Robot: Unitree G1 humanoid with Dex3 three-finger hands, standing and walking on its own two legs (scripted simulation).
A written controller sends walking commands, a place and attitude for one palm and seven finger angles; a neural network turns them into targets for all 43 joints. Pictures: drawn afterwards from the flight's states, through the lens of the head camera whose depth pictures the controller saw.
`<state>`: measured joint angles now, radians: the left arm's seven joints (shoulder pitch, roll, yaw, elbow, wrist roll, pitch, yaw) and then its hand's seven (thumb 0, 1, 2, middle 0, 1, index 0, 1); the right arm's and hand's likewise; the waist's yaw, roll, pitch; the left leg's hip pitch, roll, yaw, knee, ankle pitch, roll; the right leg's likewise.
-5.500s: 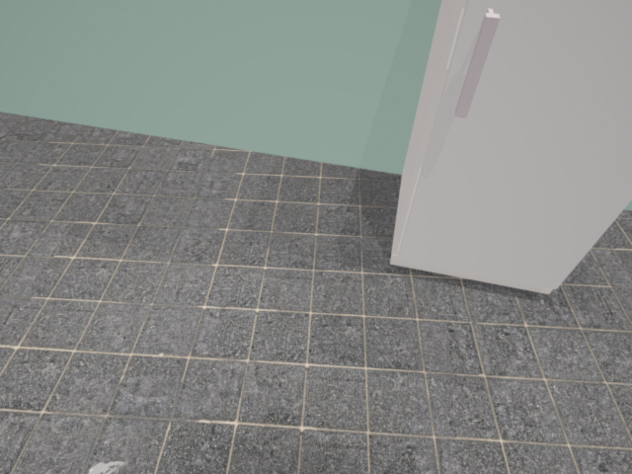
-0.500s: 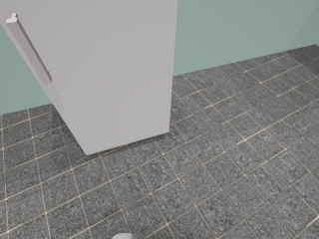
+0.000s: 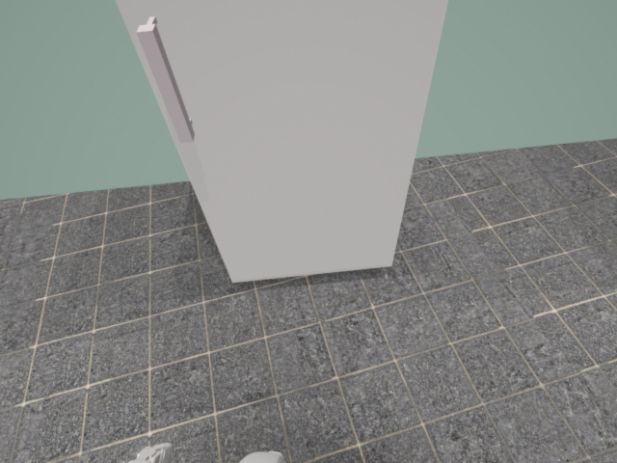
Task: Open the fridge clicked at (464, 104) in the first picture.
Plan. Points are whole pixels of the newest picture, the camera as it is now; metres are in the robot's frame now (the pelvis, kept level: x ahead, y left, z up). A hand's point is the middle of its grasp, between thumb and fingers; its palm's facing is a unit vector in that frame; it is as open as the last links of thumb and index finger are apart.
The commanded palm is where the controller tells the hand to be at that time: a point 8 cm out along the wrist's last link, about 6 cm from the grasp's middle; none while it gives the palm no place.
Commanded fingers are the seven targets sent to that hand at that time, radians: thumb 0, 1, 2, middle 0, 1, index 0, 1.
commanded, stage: turn to face it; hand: left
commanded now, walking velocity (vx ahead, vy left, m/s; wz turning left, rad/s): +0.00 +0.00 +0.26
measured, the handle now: (171, 83) +0.74 +0.31 +0.10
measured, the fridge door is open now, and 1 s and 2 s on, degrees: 0 0 0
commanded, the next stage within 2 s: take the last steps up to it in 0.06 s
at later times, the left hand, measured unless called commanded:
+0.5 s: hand out of the picture +0.00 +0.25 -0.16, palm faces +0.17 -0.97 -0.19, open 7.4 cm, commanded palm none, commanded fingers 0.00 0.90 0.90 -0.20 -0.30 -0.20 -0.30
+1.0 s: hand (188, 405) +0.22 +0.22 -0.15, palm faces +0.20 -0.95 -0.23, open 7.2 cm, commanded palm none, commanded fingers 0.00 0.90 0.90 -0.20 -0.30 -0.20 -0.30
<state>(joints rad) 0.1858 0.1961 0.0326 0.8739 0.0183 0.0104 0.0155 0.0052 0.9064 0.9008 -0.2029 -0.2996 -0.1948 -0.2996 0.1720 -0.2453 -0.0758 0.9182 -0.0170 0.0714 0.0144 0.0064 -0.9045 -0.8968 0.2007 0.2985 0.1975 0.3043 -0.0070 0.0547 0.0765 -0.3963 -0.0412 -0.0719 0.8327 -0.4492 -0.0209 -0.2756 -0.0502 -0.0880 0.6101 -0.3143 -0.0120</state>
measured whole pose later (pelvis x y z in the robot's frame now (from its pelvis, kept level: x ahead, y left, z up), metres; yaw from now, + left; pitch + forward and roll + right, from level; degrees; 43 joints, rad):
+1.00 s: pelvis +0.20 +0.03 +0.01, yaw +9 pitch -1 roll +0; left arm 0.23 0.16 0.05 1.03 0.02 -0.06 0.02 -0.01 0.95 0.90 -0.21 -0.30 -0.20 -0.30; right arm 0.30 -0.17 -0.06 1.08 -0.02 0.00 0.00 0.01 -0.91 -0.90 0.20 0.30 0.19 0.30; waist -0.01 0.03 0.03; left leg -0.48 0.10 0.06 1.02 -0.30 -0.01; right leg -0.19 -0.02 -0.17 0.45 -0.24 -0.05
